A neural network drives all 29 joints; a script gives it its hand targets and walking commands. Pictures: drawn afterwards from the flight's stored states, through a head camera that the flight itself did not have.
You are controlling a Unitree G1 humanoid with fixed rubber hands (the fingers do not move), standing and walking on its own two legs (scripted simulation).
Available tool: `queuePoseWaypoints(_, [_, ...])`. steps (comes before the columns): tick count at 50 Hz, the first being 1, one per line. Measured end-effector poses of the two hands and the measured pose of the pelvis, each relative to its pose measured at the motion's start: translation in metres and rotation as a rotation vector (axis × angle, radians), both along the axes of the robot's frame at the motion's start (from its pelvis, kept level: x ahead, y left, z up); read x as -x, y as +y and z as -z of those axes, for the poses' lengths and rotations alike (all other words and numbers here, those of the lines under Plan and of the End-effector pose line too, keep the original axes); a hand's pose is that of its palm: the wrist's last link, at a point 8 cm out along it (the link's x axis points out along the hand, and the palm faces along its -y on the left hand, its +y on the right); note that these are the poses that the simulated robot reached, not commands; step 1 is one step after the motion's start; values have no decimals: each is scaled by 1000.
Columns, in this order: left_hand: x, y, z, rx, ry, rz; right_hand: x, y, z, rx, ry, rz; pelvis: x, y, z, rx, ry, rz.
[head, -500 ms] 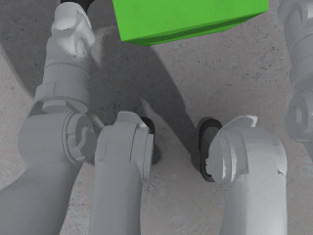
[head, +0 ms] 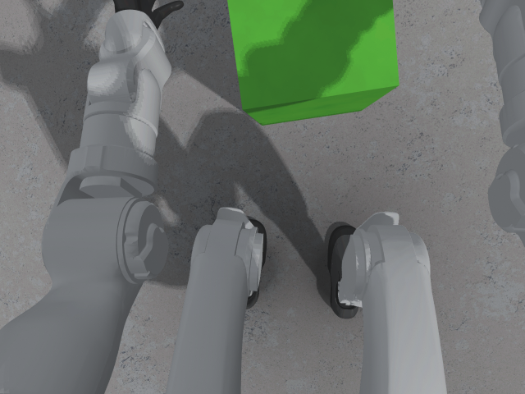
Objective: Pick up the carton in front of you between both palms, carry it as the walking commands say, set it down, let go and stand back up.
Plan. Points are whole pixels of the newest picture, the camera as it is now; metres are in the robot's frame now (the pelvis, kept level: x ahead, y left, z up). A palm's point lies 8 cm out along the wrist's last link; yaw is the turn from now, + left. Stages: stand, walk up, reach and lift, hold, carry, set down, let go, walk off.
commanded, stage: set down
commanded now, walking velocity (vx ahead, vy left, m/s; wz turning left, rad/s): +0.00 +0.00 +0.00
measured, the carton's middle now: (307, 50) +0.57 -0.02 -0.31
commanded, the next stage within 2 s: let go in 0.62 s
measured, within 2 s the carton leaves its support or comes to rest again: neither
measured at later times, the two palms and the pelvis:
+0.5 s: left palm out of the picture +0.56 +0.18 +0.05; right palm out of the picture +0.59 -0.22 +0.05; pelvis +0.02 +0.00 +0.14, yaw -1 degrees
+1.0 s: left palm out of the picture +0.47 +0.19 +0.15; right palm out of the picture +0.47 -0.24 +0.15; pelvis +0.07 +0.00 +0.26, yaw -4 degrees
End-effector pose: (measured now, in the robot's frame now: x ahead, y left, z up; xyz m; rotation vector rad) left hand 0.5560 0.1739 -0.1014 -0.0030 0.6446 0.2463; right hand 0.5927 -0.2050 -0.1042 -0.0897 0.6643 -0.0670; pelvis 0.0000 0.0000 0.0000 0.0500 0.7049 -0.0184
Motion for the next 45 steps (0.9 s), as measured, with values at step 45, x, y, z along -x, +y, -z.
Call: queuePoseWaypoints(45, [52, -1, -227, -83, 75, 198, 73, -34, -233, 100, 51, 46, -52, -2, -241, 25, 39, 45])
